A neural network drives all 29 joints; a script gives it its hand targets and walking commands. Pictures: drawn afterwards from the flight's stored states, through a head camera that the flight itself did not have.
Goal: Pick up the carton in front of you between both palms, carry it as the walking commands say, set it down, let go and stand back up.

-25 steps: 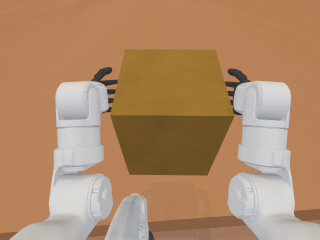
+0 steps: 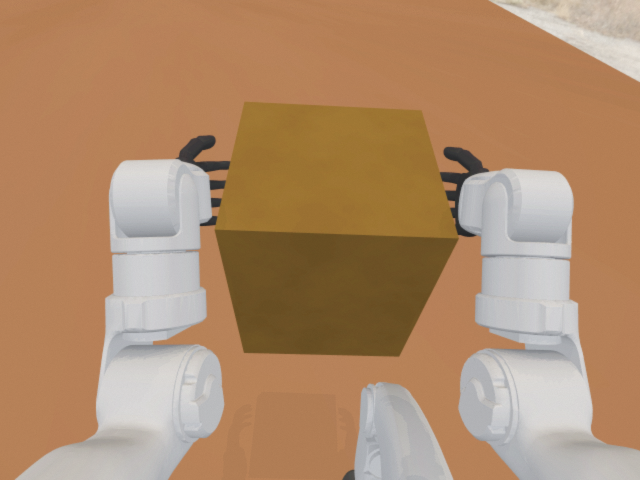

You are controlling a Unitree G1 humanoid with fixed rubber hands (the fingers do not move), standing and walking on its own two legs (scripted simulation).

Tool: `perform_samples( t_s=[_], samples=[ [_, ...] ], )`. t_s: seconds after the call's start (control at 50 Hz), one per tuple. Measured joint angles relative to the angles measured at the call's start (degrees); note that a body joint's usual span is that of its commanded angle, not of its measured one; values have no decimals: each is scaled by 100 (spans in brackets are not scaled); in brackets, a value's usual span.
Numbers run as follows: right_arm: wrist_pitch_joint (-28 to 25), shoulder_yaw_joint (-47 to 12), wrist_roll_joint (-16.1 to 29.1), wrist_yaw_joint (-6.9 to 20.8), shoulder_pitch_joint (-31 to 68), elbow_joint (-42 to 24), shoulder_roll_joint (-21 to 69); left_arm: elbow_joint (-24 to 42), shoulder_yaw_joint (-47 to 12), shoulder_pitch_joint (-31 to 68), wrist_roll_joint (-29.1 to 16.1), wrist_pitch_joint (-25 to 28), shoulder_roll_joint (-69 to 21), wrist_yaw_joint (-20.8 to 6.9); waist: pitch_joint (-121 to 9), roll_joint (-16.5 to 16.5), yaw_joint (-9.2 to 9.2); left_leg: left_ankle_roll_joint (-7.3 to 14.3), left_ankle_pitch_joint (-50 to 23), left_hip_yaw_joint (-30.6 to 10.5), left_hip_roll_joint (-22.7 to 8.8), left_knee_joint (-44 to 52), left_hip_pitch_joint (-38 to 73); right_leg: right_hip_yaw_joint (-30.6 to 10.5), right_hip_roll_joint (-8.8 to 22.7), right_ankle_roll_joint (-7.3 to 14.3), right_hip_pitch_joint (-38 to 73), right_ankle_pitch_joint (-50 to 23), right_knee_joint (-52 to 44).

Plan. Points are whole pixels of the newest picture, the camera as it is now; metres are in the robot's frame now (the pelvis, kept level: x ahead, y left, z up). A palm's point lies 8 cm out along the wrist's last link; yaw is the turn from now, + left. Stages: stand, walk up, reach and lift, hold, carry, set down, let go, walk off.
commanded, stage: carry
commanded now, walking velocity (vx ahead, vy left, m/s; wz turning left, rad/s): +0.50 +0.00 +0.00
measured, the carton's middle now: (327, 238) +0.40 -0.01 +0.13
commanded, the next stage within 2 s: none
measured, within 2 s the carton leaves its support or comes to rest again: neither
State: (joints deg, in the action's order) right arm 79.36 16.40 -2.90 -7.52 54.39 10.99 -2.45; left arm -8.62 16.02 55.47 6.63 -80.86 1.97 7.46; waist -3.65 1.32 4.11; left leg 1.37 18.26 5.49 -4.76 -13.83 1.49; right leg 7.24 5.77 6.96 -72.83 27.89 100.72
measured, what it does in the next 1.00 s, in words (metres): climbs: right foot 0.16 m higher, then left foot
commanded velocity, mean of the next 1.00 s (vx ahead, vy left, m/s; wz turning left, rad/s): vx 0.50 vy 0.00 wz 0.00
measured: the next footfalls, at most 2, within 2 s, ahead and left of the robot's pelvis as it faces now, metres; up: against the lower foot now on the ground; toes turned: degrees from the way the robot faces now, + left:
right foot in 0.10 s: +0.32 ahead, -0.12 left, +0.16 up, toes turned -6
left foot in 0.64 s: +0.58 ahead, +0.10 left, +0.16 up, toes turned +7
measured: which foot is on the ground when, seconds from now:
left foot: down 0.00-0.12, up 0.14-0.62, down 0.64-1.00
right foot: up 0.00-0.08, down 0.10-0.64, up 0.66-1.00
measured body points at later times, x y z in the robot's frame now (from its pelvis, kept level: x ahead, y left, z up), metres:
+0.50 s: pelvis +0.31 -0.03 +0.15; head +0.34 -0.03 +0.60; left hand +0.69 +0.15 +0.33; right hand +0.71 -0.15 +0.32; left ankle +0.46 +0.11 -0.52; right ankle +0.28 -0.11 -0.58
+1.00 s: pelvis +0.60 +0.01 +0.17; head +0.63 +0.03 +0.62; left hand +0.97 +0.17 +0.26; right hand +0.97 -0.13 +0.27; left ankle +0.54 +0.09 -0.58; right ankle +0.73 -0.14 -0.54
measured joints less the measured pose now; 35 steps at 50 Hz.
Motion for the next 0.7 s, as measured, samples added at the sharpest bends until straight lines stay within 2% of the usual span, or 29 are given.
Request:
perform_samples(
  t_s=[0.02,0.06,0.1,0.12,0.14,0.18,0.2,0.22,0.26,0.3,0.34,0.4,0.48,0.58,0.62,0.64,0.66,0.7],
  samples=[
    [39,56,-19,45,26,53,-27,-103,-27,75,-88,-40,17,-6,-55,-26,-106,-39,-130,42,-95,349,253,173,22,56,104,-175,-641],
    [83,164,-94,100,35,130,-21,-333,-149,183,-181,-56,69,90,-138,-8,-330,0,-410,178,-241,682,573,492,-124,165,659,-594,-2021],
    [114,304,-195,161,-78,173,2,-605,-262,185,-287,1,60,163,-104,68,-631,-7,-691,252,-374,46,514,633,-437,160,1649,-1135,-3390],
    [97,361,-254,209,-128,216,-8,-699,-329,133,-327,68,27,195,18,0,-849,32,-1061,177,-521,-921,186,685,-543,143,1919,-1292,-3508],
    [69,444,-278,315,-157,260,-18,-779,-395,95,-357,140,-2,217,135,-11,-1034,22,-1289,-233,-423,-2551,-468,679,-582,136,2089,-1224,-3526],
    [-13,527,-396,374,-223,330,-31,-822,-551,-58,-442,260,-81,325,381,-105,-1268,87,-1144,-1055,164,-5847,-1790,635,-650,119,2529,-1025,-3766],
    [-25,566,-442,394,-296,286,-8,-775,-598,-174,-474,298,-116,347,474,-168,-1332,164,-989,-1210,399,-6999,-2323,617,-696,96,2791,-985,-3992],
    [-27,593,-481,397,-374,202,38,-696,-614,-288,-509,321,-142,369,548,-221,-1355,250,-1054,-1232,540,-7779,-2785,603,-738,57,3055,-991,-4262],
    [-21,617,-526,395,-521,-44,128,-522,-608,-432,-556,361,-182,398,645,-248,-1319,398,-669,-1089,644,-8566,-3549,576,-772,-5,3541,-1048,-4825],
    [-44,583,-522,394,-606,-312,164,-331,-571,-487,-561,428,-219,402,752,-197,-1260,450,85,-866,621,-8410,-4131,507,-755,-30,4015,-1110,-5379],
    [-94,511,-505,388,-630,-516,176,-120,-483,-522,-528,493,-264,386,774,-152,-1181,451,415,-645,495,-7587,-4540,418,-710,-80,4432,-1169,-5889],
    [-182,378,-438,367,-632,-690,158,150,-336,-553,-430,545,-335,341,611,-156,-1062,392,11,-428,252,-6099,-4878,282,-643,-169,4937,-1165,-6470],
    [-192,169,-327,285,-609,-762,114,333,-223,-553,-315,491,-327,229,240,-214,-893,276,-815,-321,55,-4114,-4694,113,-588,-352,5598,-1001,-7030],
    [-27,-25,-194,203,-384,-327,-72,-8,-242,-387,-240,314,-199,111,-255,-229,-671,196,-1395,-23,188,-2165,-3777,-16,-465,-620,6399,-504,-7312],
    [17,-82,-176,179,-174,44,-119,-222,-231,-295,-249,216,-92,73,-385,-243,-593,227,-1573,203,316,-1475,-3170,-26,-375,-710,6540,-148,-6896],
    [-3,-112,-183,161,-86,230,-104,-338,-232,-251,-268,192,-4,42,-439,-192,-522,273,-1508,260,376,-1497,-3042,-24,-274,-729,6428,21,-6380],
    [-49,-146,-204,140,-45,374,-62,-458,-211,-230,-297,200,76,13,-437,-98,-433,323,-1277,311,435,-1768,-3070,-178,-222,-748,6175,3,-5638],
    [-55,-219,-237,81,-42,571,27,-650,-154,-256,-327,183,168,-23,-375,-94,-302,383,-894,305,435,-1998,-2995,-483,-412,-702,5490,-21,-4091]
  ],
)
